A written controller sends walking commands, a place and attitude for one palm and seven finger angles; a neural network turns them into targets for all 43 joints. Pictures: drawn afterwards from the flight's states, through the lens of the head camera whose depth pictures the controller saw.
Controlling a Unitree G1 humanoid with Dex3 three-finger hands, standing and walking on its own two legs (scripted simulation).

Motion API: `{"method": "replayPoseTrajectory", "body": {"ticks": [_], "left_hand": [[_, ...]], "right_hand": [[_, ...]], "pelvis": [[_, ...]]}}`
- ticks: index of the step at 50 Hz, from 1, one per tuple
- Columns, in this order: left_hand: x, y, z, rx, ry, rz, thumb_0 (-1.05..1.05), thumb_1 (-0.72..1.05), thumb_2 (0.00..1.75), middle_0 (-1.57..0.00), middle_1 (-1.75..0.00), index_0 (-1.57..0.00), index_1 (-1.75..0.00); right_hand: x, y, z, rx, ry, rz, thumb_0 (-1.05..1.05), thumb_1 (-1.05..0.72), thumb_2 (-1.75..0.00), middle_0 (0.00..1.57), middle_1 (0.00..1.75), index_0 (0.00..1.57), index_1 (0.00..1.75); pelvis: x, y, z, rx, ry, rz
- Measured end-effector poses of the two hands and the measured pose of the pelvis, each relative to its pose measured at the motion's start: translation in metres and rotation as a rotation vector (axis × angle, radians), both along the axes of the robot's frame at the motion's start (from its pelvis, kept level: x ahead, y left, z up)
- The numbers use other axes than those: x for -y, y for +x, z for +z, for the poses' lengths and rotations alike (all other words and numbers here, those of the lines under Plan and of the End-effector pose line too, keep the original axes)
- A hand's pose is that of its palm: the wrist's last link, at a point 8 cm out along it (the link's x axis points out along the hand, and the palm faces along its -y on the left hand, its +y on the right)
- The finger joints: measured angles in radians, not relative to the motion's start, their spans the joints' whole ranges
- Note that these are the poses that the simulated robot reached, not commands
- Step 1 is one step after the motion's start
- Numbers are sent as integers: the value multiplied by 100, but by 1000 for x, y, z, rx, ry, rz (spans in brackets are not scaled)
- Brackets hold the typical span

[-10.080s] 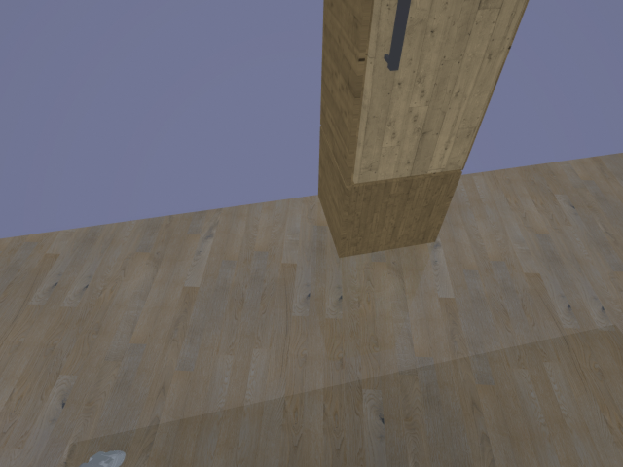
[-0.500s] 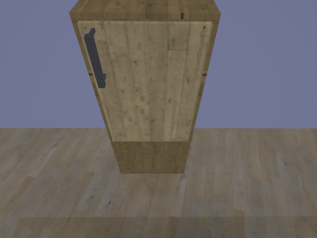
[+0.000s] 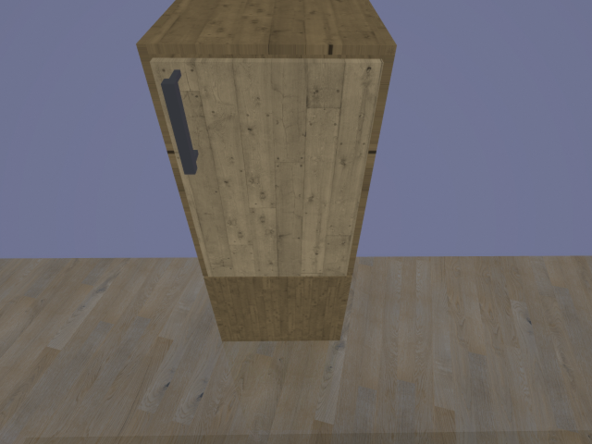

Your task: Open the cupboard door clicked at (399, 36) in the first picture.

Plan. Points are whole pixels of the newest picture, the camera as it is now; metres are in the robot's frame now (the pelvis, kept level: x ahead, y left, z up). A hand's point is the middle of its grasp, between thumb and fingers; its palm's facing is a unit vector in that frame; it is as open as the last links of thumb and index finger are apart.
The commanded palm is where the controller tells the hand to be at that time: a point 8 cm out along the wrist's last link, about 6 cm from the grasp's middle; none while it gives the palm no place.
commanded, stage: look again from close up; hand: left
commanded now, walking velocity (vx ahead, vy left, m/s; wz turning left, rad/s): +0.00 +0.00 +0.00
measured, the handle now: (183, 124) +0.60 +0.24 +0.15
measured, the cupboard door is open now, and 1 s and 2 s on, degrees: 0 0 0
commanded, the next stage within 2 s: shuffle to correct the standing spot in 0.16 s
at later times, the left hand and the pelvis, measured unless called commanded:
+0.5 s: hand out of the picture -0.01 +0.20 -0.17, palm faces +0.02 -0.98 -0.20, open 7.4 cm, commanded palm none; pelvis +0.00 +0.01 +0.00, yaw +0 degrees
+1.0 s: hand out of the picture +0.05 +0.19 -0.17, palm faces +0.04 -0.98 -0.20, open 7.3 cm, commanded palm none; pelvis +0.05 +0.03 +0.00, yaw -1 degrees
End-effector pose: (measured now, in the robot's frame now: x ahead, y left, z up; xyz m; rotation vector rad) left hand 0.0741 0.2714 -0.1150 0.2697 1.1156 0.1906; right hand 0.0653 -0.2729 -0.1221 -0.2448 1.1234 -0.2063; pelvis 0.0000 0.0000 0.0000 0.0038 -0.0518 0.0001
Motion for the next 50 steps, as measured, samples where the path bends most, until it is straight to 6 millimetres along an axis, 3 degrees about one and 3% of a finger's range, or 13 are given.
{"method": "replayPoseTrajectory", "body": {"ticks": [8,17,27,33,38,43,47,50], "left_hand": [[-7,0,10,27,15,-17,1,91,89,-20,-30,-20,-29],[1,-39,-2,-80,-16,10,1,91,89,-20,-30,-20,-29],[29,-100,-30,-282,-139,84,1,91,89,-20,-30,-20,-29],[37,-110,-34,-368,-177,102,1,91,89,-20,-30,-20,-29],[42,-90,-34,-363,-172,117,1,91,89,-20,-30,-20,-29],[47,-64,-35,-344,-167,116,1,91,89,-19,-30,-20,-29],[44,-40,-30,-302,-148,98,1,92,89,-20,-30,-20,-29],[33,-30,-25,-273,-119,97,3,93,89,-20,-30,-20,-29]], "right_hand": [[5,5,9,26,-9,40,0,-90,-90,20,30,20,30],[-5,-31,1,-90,17,29,0,-90,-90,20,30,20,30],[-52,-96,-16,-298,92,-51,0,-91,-90,20,30,20,30],[-83,-114,-20,-372,137,-117,0,-91,-90,20,30,20,30],[-97,-105,-25,-405,167,-138,0,-90,-90,20,30,20,30],[-101,-69,-27,-356,163,-136,0,-90,-90,20,30,20,30],[-99,-36,-24,-280,150,-124,1,-91,-90,20,30,20,30],[-86,-27,-22,-257,120,-122,3,-93,-90,20,30,21,30]], "pelvis": [[0,-11,4,6,2,5],[-1,-17,7,1,0,10],[-15,1,2,-8,-9,-2],[-24,23,-2,-14,-1,-16],[-24,43,-5,-22,-8,-15],[-24,54,-3,-30,-11,-10],[-25,53,2,-29,-11,-15],[-25,51,4,-28,-14,-17]]}}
